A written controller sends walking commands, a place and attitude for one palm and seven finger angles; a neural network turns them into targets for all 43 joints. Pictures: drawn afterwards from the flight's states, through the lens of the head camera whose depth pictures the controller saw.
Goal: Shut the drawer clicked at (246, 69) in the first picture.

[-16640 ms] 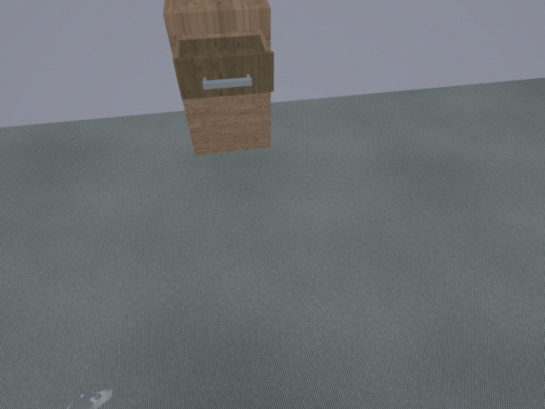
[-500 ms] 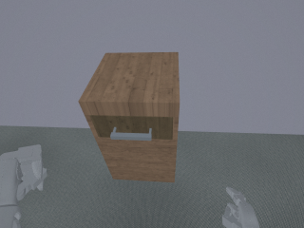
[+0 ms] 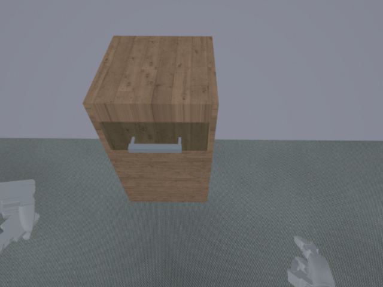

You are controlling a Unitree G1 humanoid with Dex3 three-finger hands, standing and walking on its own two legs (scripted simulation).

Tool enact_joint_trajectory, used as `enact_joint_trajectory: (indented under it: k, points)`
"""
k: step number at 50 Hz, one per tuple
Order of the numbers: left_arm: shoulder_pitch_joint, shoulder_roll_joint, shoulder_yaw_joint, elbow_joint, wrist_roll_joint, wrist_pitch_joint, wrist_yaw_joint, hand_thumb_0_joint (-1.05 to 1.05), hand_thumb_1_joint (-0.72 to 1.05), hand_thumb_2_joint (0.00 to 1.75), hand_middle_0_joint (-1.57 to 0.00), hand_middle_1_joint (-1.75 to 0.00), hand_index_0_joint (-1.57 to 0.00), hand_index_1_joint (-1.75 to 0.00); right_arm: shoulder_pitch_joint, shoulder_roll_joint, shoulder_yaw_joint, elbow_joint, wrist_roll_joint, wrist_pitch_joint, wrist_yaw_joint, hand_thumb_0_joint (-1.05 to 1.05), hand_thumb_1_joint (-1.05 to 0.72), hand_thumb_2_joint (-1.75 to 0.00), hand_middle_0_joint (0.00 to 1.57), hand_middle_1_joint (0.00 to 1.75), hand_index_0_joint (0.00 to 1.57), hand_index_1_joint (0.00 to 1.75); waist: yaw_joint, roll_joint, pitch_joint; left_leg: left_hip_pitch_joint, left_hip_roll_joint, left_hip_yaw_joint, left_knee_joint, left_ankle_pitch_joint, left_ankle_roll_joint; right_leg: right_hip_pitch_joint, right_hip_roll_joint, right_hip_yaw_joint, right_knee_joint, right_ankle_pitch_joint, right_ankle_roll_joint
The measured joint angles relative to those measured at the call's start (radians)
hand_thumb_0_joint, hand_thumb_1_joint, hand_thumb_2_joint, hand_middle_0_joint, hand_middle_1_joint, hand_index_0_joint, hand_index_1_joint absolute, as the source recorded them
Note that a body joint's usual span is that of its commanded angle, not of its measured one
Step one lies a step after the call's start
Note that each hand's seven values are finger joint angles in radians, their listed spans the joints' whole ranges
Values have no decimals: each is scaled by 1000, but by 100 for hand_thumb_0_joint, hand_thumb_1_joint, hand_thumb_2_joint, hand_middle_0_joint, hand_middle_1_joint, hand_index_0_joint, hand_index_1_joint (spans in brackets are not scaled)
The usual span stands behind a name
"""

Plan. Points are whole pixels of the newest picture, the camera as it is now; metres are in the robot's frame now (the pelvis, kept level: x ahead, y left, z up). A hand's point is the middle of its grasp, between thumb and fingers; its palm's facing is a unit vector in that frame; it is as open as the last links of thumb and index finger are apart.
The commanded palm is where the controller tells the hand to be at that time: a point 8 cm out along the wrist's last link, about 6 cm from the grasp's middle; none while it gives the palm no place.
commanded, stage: step back with the hand held close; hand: left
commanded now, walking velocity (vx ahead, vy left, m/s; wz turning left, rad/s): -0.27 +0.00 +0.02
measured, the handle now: (155, 143) +0.60 +0.17 -0.20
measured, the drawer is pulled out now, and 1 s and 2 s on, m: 0.00 0.00 0.00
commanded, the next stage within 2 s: stop stepping back and stand still in 0.96 s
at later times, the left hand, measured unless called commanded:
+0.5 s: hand out of the picture +0.12 +0.27 +0.17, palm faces +0.40 -0.76 -0.50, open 3.2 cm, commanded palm +0.05 +0.30 +0.18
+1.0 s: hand out of the picture +0.05 +0.25 +0.16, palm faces +0.43 -0.77 -0.47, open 3.2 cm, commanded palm -0.03 +0.28 +0.18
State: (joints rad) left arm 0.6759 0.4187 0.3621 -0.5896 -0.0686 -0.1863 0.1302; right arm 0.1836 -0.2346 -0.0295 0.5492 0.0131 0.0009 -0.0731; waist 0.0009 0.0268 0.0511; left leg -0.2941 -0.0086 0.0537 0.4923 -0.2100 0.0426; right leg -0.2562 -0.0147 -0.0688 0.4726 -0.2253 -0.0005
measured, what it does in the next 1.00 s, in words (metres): walks backwards: right foot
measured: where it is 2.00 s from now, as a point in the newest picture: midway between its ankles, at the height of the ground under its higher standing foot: outside the picture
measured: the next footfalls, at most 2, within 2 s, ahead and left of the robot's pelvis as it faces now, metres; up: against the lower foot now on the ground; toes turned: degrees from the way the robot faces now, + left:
right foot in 0.52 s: -0.05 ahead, -0.12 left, +0.00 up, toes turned +5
left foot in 1.02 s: -0.15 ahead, +0.09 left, +0.00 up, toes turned +2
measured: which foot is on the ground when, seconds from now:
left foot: down 0.00-0.78, up 0.80-1.00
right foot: down 0.00-0.40, up 0.42-0.50, down 0.52-1.00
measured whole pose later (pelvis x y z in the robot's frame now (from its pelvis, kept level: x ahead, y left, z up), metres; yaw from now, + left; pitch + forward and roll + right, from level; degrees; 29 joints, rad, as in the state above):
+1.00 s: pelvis -0.14 -0.01 +0.00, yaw +4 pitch +4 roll +1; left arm 0.62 0.39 0.42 -0.56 -0.04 -0.28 0.16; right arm 0.17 -0.21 -0.04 0.61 0.00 -0.05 -0.06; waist -0.02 -0.04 0.00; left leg -0.34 0.02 0.00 0.59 -0.30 -0.01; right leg -0.39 0.00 0.03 0.52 -0.20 0.00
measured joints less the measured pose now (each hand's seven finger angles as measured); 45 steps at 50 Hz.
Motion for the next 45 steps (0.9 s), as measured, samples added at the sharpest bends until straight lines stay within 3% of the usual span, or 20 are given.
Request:
enact_joint_trajectory:
  k: [6, 15, 19, 24, 28, 32, 37, 40, 42, 45]
  points:
    - [-26, -8, 27, 14, 4, -26, 16, 1, 89, 90, -141, -160, -141, -160, -15, 21, 15, -5, -3, -24, 3, 1, -91, -90, 20, 30, 20, 30, 10, 0, -12, -37, -7, 0, 21, 20, 11, -39, -9, -1, 30, 16, 5]
    - [-48, -62, -18, 20, 28, -30, 31, 1, 89, 90, -141, -160, -141, -160, 7, 25, 31, -1, -15, -58, 11, 1, -91, -90, 21, 30, 21, 30, 10, 6, -11, -118, 3, -26, 96, -27, 13, -78, 11, -12, 25, 38, 1]
    - [-50, -38, -9, -33, 29, -48, 39, 1, 89, 90, -141, -160, -141, -160, 21, 19, 31, 8, -20, -66, 8, 1, -91, -90, 21, 30, 21, 30, 1, -11, 8, -130, 6, -32, 88, 51, 19, -91, 18, -12, 34, 52, 7]
    - [-72, 15, 49, -34, 50, -74, 32, 1, 89, 90, -141, -160, -141, -160, 47, 26, 17, 7, -19, -80, 3, 1, -91, -90, 21, 30, 21, 30, -28, -9, 1, -163, -4, -58, 94, 59, 26, -80, 60, 52, 162, -29, 15]
    - [-56, 30, 111, -37, 39, -108, 26, 1, 89, 90, -141, -160, -141, -160, 26, 38, 17, 16, -19, -99, 11, 1, -91, -90, 21, 30, 20, 30, -9, -23, -12, -220, 0, -39, 101, 75, 21, -36, 70, 96, 106, -119, 5]
    - [-69, 15, 78, -42, 26, -121, 9, 1, 89, 90, -141, -160, -141, -160, -34, 38, 18, 38, -24, -116, 20, 1, -91, -90, 21, 30, 20, 30, 1, -12, 47, -217, 20, -40, 58, 126, 10, -54, 90, 98, 94, -75, 1]
    - [-51, 34, 54, -81, 22, -124, -13, 1, 89, 90, -141, -160, -141, -160, -57, 42, 20, 23, -30, -122, 25, 1, -91, -90, 21, 30, 21, 30, 2, -11, 63, -219, 31, -41, 40, 162, 1, -84, 96, 89, 133, -74, -8]
    - [-29, 56, 81, -96, 21, -129, -15, 1, 89, 90, -141, -160, -141, -160, -52, 48, 13, 14, -25, -112, 27, 1, -91, -90, 21, 30, 21, 30, -10, -5, 48, -251, 37, -47, 94, 44, -17, -92, 96, 69, 130, -51, -25]
    - [-24, 54, 79, -92, 18, -129, -4, 1, 88, 90, -141, -160, -141, -160, -38, 49, -1, 33, -24, -98, 33, 1, -91, -90, 21, 30, 21, 30, -9, -20, 20, -289, 9, -64, 267, -101, -50, -94, 77, 71, 117, -43, -33]
    - [-31, 14, 67, -49, 21, -120, 9, 1, 88, 90, -141, -160, -141, -160, -14, 48, -18, 75, -24, -64, 33, 1, -91, -90, 21, 30, 21, 30, -6, -54, -36, -271, -22, -60, 462, -176, -65, -86, 36, 89, 59, -6, -22]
